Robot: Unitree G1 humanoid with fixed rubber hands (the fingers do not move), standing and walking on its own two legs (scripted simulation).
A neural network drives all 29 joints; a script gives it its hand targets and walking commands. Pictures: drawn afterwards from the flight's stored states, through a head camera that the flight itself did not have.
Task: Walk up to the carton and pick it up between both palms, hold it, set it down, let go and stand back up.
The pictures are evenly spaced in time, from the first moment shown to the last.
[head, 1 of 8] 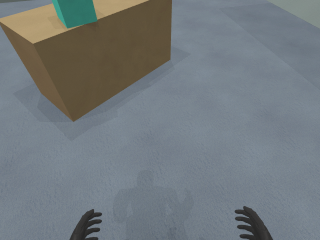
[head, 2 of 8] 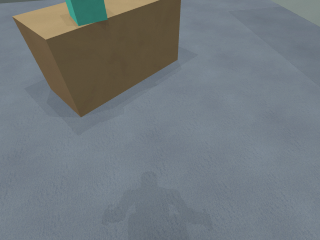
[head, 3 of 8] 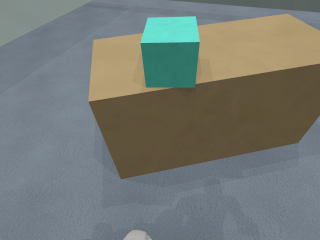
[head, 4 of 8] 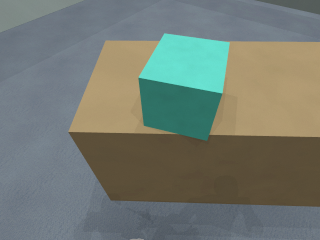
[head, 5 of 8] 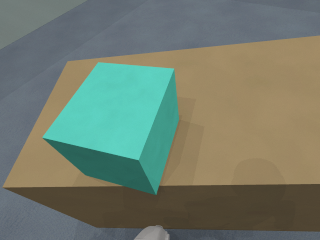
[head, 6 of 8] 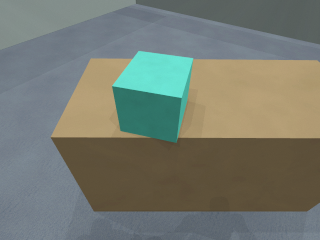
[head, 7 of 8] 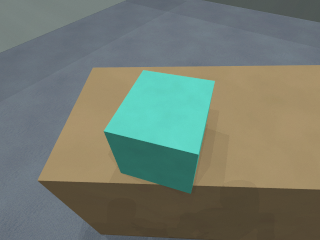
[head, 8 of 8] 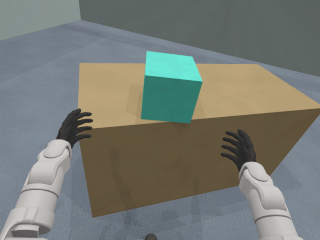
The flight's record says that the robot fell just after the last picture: yes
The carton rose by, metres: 0.00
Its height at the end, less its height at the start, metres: +0.00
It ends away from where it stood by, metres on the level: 0.00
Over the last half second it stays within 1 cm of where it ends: yes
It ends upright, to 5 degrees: yes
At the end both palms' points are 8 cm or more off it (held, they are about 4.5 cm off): yes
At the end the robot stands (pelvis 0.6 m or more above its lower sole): yes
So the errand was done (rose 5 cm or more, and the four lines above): no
